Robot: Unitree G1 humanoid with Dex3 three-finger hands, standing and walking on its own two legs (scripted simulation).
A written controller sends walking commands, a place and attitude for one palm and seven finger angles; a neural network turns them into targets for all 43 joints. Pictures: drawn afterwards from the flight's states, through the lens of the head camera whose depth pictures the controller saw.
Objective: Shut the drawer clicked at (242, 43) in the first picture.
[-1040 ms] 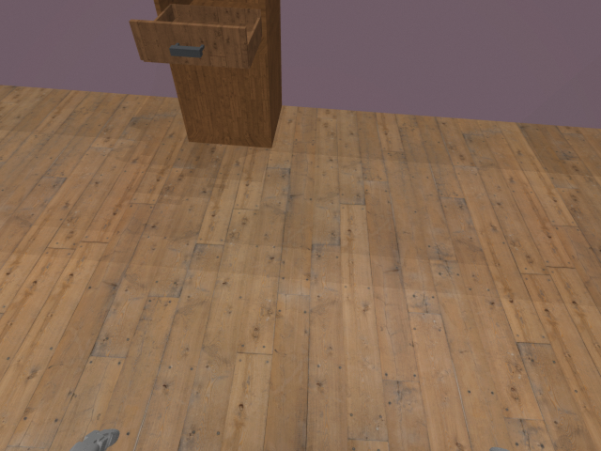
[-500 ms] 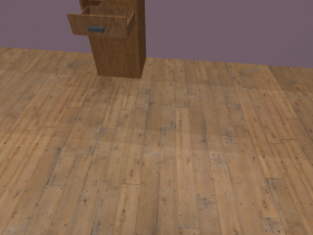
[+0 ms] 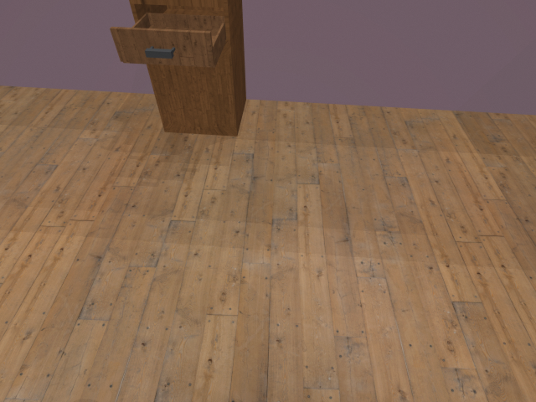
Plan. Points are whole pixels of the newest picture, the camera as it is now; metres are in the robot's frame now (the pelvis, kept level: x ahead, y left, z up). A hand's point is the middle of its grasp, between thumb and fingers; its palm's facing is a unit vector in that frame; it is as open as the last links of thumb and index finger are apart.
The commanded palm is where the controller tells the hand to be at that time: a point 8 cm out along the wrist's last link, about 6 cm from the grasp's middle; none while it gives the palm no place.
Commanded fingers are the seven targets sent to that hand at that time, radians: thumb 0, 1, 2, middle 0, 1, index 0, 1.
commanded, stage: look at it before walking up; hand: left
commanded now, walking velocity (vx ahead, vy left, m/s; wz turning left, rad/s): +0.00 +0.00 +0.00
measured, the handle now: (161, 51) +1.42 +0.53 -0.11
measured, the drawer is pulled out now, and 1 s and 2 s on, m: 0.30 0.30 0.30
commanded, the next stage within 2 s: walk to a spot facing it in 0.40 s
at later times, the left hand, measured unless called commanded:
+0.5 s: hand out of the picture +0.07 +0.25 -0.16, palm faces -0.02 -0.94 -0.33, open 7.3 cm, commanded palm none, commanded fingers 0.00 0.90 0.90 -0.20 -0.30 -0.20 -0.30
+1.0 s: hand out of the picture +0.06 +0.26 -0.19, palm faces +0.21 -0.97 -0.16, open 7.4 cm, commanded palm none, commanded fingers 0.00 0.90 0.90 -0.20 -0.30 -0.20 -0.30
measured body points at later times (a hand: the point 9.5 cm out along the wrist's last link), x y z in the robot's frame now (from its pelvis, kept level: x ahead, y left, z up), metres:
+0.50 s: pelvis +0.00 +0.00 +0.00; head +0.01 +0.00 +0.45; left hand +0.07 +0.30 -0.13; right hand +0.08 -0.29 -0.13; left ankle +0.00 +0.13 -0.74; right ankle +0.01 -0.11 -0.74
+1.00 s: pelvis +0.09 +0.07 +0.00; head +0.10 +0.10 +0.44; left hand +0.05 +0.31 -0.17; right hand +0.09 -0.16 -0.14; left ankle +0.05 +0.14 -0.74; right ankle +0.10 -0.07 -0.66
